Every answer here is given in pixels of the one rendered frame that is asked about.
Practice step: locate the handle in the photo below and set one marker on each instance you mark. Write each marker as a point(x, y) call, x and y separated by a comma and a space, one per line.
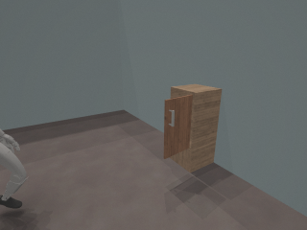
point(172, 124)

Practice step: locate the robot left hand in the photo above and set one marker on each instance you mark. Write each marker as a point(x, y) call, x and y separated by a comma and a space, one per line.
point(6, 140)

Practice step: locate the robot left thigh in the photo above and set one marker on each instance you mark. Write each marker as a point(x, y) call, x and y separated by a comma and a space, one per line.
point(12, 163)

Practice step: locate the robot left foot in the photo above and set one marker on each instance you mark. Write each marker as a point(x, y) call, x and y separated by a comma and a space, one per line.
point(11, 202)

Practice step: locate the cupboard door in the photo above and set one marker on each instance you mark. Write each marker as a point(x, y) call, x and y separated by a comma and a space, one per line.
point(177, 137)

